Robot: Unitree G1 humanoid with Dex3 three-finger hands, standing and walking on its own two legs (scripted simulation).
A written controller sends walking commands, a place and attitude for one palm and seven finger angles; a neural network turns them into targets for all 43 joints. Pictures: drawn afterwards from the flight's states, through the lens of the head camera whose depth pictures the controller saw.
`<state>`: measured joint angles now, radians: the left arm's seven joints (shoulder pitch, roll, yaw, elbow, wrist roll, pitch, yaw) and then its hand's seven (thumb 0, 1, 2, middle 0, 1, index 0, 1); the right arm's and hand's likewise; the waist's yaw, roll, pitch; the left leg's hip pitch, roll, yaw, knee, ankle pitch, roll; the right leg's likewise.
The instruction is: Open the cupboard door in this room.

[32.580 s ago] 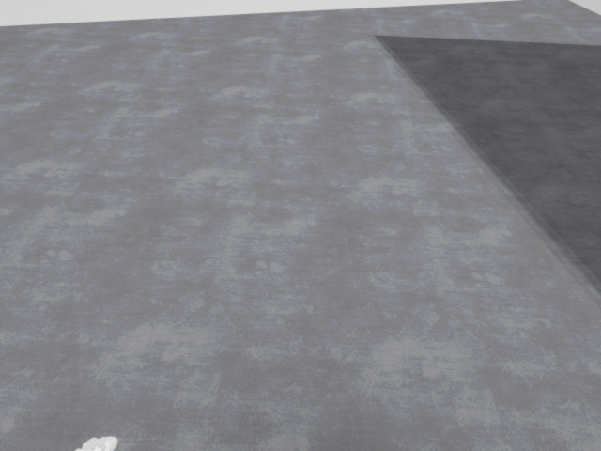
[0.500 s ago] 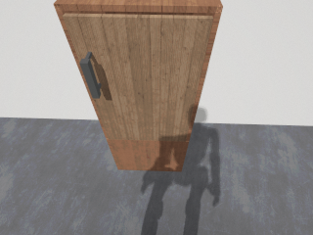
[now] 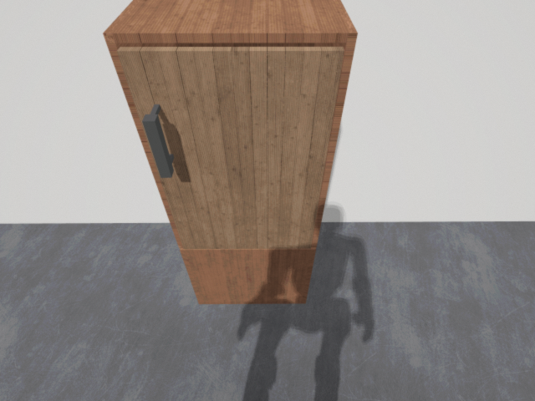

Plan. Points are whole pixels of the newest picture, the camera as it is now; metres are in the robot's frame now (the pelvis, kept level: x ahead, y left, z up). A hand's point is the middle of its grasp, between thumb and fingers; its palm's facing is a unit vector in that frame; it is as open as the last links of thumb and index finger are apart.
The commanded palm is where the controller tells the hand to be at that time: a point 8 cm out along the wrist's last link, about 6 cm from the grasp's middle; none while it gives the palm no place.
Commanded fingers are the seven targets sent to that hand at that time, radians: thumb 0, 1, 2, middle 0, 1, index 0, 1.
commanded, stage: come to a stop and stand still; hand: left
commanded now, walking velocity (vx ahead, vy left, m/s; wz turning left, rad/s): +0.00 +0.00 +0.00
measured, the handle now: (161, 141) +0.56 +0.25 +0.08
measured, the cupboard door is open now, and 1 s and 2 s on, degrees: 0 0 0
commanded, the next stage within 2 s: look again from close up in 0.12 s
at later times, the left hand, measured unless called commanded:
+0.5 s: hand out of the picture +0.00 +0.17 -0.17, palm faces +0.00 -0.98 -0.18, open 7.4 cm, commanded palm none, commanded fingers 0.00 0.90 0.90 -0.20 -0.30 -0.20 -0.30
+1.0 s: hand (147, 394) +0.15 +0.19 -0.07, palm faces +0.26 -0.94 -0.21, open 7.3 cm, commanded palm +0.13 +0.23 -0.05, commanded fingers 0.00 0.71 0.82 -0.21 -0.42 -0.21 -0.42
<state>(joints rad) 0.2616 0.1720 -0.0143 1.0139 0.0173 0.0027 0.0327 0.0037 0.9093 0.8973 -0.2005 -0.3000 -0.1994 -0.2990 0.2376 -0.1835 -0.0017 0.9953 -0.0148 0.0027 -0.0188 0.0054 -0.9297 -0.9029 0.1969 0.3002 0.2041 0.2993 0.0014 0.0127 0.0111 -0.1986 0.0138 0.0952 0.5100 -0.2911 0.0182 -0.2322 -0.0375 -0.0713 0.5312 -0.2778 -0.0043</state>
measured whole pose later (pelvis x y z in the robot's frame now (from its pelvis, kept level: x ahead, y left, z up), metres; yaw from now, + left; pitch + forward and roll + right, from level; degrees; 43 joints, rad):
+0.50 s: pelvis +0.01 +0.00 +0.00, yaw +0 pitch +0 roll +1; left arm 0.29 0.15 -0.02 1.11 0.01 -0.01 0.03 0.00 0.91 0.90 -0.20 -0.30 -0.20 -0.30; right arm 0.30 -0.14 0.02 1.14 -0.01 -0.02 -0.02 0.01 -0.91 -0.90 0.20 0.30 0.20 0.30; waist 0.00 -0.01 0.03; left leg -0.17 0.01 0.10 0.45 -0.27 0.02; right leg -0.22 -0.04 -0.06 0.49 -0.26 0.00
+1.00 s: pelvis +0.02 -0.01 +0.00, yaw +2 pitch +1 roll +1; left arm 0.47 0.18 0.03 0.28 -0.13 -0.03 0.11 0.04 0.92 0.88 -0.20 -0.32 -0.20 -0.32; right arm 0.33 -0.21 -0.01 0.89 0.04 -0.21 -0.07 0.02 -0.92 -0.90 0.20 0.30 0.21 0.30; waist -0.01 0.02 -0.01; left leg -0.24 0.01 0.07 0.53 -0.31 0.01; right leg -0.26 -0.05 -0.10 0.56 -0.32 -0.01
